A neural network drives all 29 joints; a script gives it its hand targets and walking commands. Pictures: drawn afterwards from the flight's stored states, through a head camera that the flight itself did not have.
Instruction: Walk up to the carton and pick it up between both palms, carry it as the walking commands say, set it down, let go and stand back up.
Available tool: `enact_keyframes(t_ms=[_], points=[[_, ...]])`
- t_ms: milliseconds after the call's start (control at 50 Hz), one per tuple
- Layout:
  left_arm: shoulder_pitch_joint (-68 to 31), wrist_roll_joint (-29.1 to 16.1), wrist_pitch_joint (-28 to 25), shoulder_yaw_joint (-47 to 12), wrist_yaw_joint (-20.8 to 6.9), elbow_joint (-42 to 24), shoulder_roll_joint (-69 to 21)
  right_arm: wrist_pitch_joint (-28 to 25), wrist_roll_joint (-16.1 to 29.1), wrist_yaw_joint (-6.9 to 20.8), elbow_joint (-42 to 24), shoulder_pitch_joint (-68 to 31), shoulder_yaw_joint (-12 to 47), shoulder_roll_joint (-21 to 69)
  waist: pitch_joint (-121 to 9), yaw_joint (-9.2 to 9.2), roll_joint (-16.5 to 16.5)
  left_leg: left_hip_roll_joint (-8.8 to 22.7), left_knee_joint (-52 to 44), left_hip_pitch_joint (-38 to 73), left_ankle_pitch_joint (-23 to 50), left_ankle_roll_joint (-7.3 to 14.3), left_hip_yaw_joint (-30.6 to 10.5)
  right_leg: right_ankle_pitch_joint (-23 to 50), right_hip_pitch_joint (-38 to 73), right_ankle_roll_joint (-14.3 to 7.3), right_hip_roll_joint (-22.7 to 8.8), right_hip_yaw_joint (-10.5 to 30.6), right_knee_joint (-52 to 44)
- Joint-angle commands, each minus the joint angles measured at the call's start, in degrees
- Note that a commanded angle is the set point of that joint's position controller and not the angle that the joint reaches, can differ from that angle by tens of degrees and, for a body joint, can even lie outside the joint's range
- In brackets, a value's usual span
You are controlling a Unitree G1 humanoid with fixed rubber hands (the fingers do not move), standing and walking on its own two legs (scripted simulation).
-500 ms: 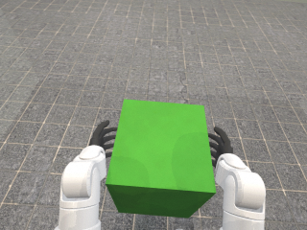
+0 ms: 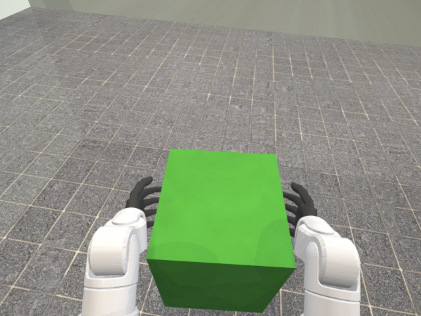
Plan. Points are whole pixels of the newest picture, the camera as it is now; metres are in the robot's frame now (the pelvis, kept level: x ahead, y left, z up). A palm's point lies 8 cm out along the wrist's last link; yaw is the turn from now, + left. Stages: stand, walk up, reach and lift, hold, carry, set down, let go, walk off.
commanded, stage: carry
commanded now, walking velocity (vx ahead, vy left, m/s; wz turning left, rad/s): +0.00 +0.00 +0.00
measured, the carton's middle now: (217, 233) +0.29 -0.01 +0.01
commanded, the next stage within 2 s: none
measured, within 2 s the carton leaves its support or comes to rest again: neither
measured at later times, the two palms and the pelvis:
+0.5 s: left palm (121, 207) +0.30 +0.17 +0.08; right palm (280, 208) +0.31 -0.12 +0.08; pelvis +0.03 +0.02 +0.00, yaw +1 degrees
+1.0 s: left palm (118, 231) +0.26 +0.16 +0.07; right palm (286, 235) +0.26 -0.13 +0.07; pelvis -0.02 +0.02 -0.01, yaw +1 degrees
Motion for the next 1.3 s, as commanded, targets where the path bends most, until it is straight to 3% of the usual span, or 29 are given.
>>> enact_keyframes(t_ms=[0,40,80,120,140,160,180,200,220,240,260,280,300,320,340,360,380,400,460,500,620,860,1280], points=[[-23.1,-22.9,0.5,-39.3,-14.5,-3.7,-55.0,0.5,24.1,15.3,-3.0,-23.8,40.4,53.4,-17.5,0.72,-1.7,2.2,0.0,1.3,28.4,-0.7,-1.0,55.4,16.2,-1.2,-8.2,5.0,4.0],[-24.1,-23.4,0.6,-39.3,-14.5,-4.1,-55.3,0.6,24.5,15.4,-3.8,-25.1,40.5,53.5,-16.2,0.82,-1.9,1.7,-3.6,3.9,29.3,-0.9,-0.6,51.7,14.4,-1.0,-7.4,4.3,4.3],[-24.2,-23.7,0.7,-39.3,-14.5,-4.0,-55.0,0.7,24.4,15.2,-3.7,-25.0,40.1,53.0,-15.6,0.78,1.2,3.3,-2.7,10.7,44.4,-0.1,-1.7,39.8,8.1,0.3,-5.3,2.4,5.2],[-24.1,-23.7,0.8,-39.6,-14.4,-4.0,-54.8,0.6,24.0,15.1,-3.6,-24.3,39.6,52.4,-14.3,0.65,5.8,6.4,-0.4,17.7,62.1,1.8,-3.4,20.9,0.2,1.9,-2.4,-0.2,2.3],[-24.3,-23.7,0.9,-39.7,-14.4,-4.2,-55.0,0.6,23.7,15.1,-3.8,-24.6,39.5,52.5,-13.2,0.78,7.1,7.2,0.4,19.3,66.1,2.6,-3.6,13.7,-1.2,2.4,-1.2,-0.9,-2.4],[-24.9,-23.8,1.0,-39.6,-14.4,-4.5,-54.9,0.6,23.5,14.9,-4.0,-24.6,39.4,52.4,-12.8,0.71,7.0,7.1,1.7,18.9,65.9,2.8,-3.3,14.7,0.8,2.6,-0.7,-1.1,-6.4],[-25.5,-23.9,1.3,-39.3,-14.4,-4.6,-54.7,0.7,23.3,14.8,-4.0,-24.0,39.2,52.1,-13.2,0.45,5.4,6.0,3.3,14.8,60.9,2.2,-2.5,23.2,6.7,2.6,-1.3,-0.5,-7.8],[-25.2,-23.9,1.5,-39.0,-14.5,-4.3,-54.4,0.8,23.2,14.6,-3.7,-23.2,39.2,51.7,-14.1,0.41,2.3,4.3,5.6,7.0,50.6,1.2,-1.2,37.1,15.6,2.2,-3.0,0.9,-5.7],[-23.4,-23.9,1.7,-38.8,-14.6,-3.4,-54.5,0.9,23.1,14.6,-3.4,-22.9,39.2,51.7,-15.6,0.99,-2.2,2.2,8.6,-3.6,34.5,0.2,0.6,55.9,26.0,0.4,-6.5,3.7,-1.2],[-22.6,-23.9,1.6,-38.9,-14.7,-2.4,-55.4,0.9,23.2,14.7,-3.1,-22.9,39.4,52.3,-15.6,1.2,-8.4,-0.8,6.1,-13.8,3.9,-0.2,1.7,73.1,33.8,-3.1,-11.4,7.6,1.7],[-22.6,-24.1,1.5,-38.9,-14.8,-2.3,-56.2,0.9,23.8,15.0,-3.7,-24.3,39.8,52.4,-14.6,1.61,-10.7,-1.3,-1.8,-14.2,-10.1,0.2,0.2,77.4,33.1,-5.8,-14.2,8.9,2.1],[-23.3,-23.9,1.3,-38.4,-14.8,-2.1,-56.0,0.9,24.0,15.2,-4.2,-25.4,40.2,52.7,-14.3,1.14,-8.7,-1.1,-12.9,-7.1,-2.2,0.6,0.4,71.2,28.7,-4.7,-13.1,6.9,3.4],[-22.7,-23.4,0.8,-37.8,-14.9,-0.9,-54.9,0.7,23.2,15.2,-3.7,-25.2,39.9,52.7,-15.8,0.84,-8.2,-0.5,-16.3,4.2,13.2,1.1,0.6,53.7,19.8,-1.7,-11.3,6.3,3.3],[-22.2,-22.8,0.2,-37.7,-14.9,-0.1,-53.8,0.3,22.3,15.1,-2.6,-24.2,39.4,52.9,-15.1,0.87,-6.2,2.8,-12.1,13.1,25.3,1.8,-1.7,34.1,8.7,0.2,-9.3,5.6,2.8],[-24.4,-22.2,0.0,-37.8,-15.0,-1.7,-54.3,-0.4,21.8,15.1,-1.7,-24.5,39.1,53.4,-14.4,1.14,2.2,8.7,-3.8,14.8,52.9,4.0,-5.5,17.1,4.6,1.7,-5.8,2.5,3.0],[-25.4,-22.3,0.1,-38.2,-15.0,-1.6,-55.1,-0.9,21.8,15.2,-1.3,-25.1,38.7,53.0,-14.6,1.22,6.8,10.9,-0.8,15.6,63.6,5.9,-6.1,8.8,3.2,2.2,-4.8,2.4,0.9],[-25.4,-22.3,0.0,-38.6,-15.1,-1.4,-55.3,-1.1,21.8,15.2,-1.4,-25.1,38.5,52.7,-13.8,1.03,7.8,10.7,-0.5,15.1,63.3,5.8,-5.9,7.0,2.4,2.5,-4.2,2.1,0.5],[-25.7,-22.3,0.0,-38.5,-15.1,-1.7,-55.1,-1.2,21.6,15.2,-1.4,-25.2,38.0,52.7,-13.7,1.04,7.8,9.8,-0.8,13.3,58.6,5.2,-5.4,9.4,3.9,2.7,-4.4,2.1,-0.8],[-25.5,-22.8,-0.2,-38.5,-14.8,-2.5,-54.8,-1.2,21.7,15.1,-1.9,-24.8,37.9,51.9,-15.8,0.8,2.8,6.2,0.9,8.6,47.0,3.3,-3.3,27.3,10.3,2.2,-6.6,2.9,1.1],[-24.9,-22.5,-0.6,-38.0,-14.8,-2.1,-54.8,-1.3,21.7,15.1,-2.0,-24.9,38.1,51.8,-16.7,0.79,0.7,5.2,1.2,7.4,39.6,2.8,-2.7,31.4,11.4,1.5,-7.6,3.6,1.6],[-24.4,-20.8,-2.1,-36.0,-15.0,0.1,-54.0,-2.8,20.2,15.1,-0.8,-25.4,37.2,51.8,-14.5,0.85,-0.3,5.5,0.4,5.0,31.9,3.6,-3.5,22.8,8.3,1.0,-7.5,3.9,1.5],[-24.8,-18.1,-5.5,-33.8,-15.0,4.0,-53.2,-5.9,17.5,15.3,3.1,-25.3,34.7,51.0,-11.2,0.85,0.3,5.2,-2.1,0.5,19.3,3.9,-4.0,12.4,4.7,0.4,-7.2,5.1,0.0],[-25.2,-16.1,-9.2,-32.3,-14.7,5.1,-51.6,-9.4,15.8,15.0,5.2,-25.0,34.3,50.5,-10.8,0.56,0.4,4.9,-4.4,-2.2,8.1,3.9,-4.6,4.1,1.8,0.0,-6.5,6.2,-1.3]])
